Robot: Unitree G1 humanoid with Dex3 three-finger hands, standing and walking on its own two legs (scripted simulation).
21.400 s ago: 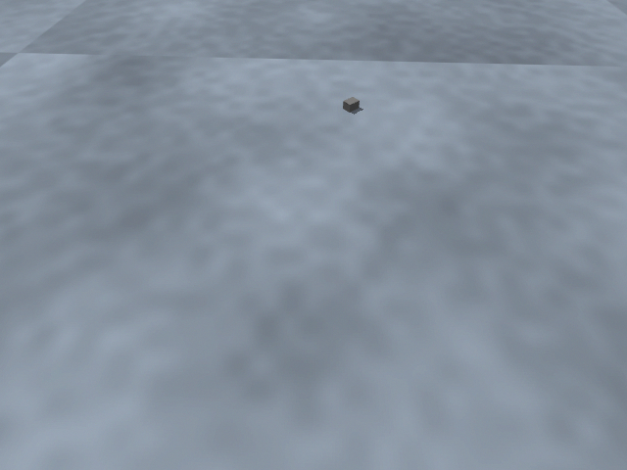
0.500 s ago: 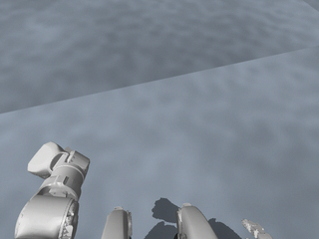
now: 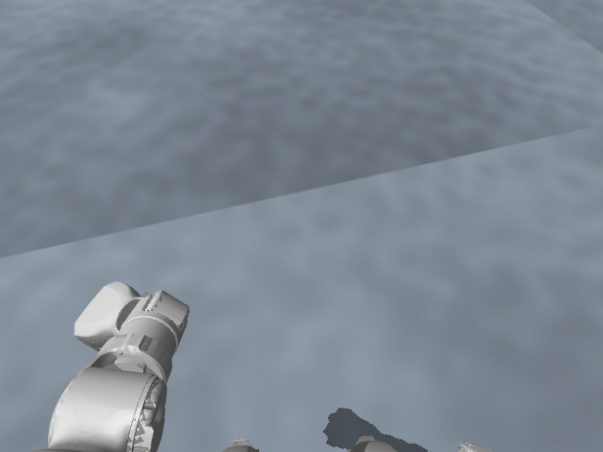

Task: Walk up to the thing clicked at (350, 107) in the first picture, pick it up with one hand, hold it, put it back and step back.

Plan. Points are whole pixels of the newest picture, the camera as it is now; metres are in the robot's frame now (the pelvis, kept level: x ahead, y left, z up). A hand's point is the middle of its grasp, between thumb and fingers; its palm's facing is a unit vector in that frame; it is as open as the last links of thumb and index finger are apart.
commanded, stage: lift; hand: left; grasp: from above
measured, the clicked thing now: (141, 326) +0.34 +0.25 -0.10
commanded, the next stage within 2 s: hold in 0.10 s
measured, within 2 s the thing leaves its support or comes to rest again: neither
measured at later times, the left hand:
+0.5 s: hand (126, 326) +0.31 +0.24 -0.03, palm faces -0.17 -0.40 -0.90, open 8.4 cm
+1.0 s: hand (134, 320) +0.31 +0.23 -0.02, palm faces -0.16 -0.42 -0.90, open 8.5 cm
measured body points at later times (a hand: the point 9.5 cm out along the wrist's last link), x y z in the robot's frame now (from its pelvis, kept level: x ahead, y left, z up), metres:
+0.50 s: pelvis +0.01 +0.00 +0.03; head +0.04 -0.01 +0.48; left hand +0.32 +0.26 +0.02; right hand +0.12 -0.25 -0.10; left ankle +0.02 +0.14 -0.68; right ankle +0.01 -0.12 -0.68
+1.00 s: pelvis +0.02 +0.00 +0.03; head +0.04 -0.02 +0.48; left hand +0.32 +0.24 +0.03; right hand +0.15 -0.25 -0.09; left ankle +0.02 +0.14 -0.68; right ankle +0.01 -0.12 -0.68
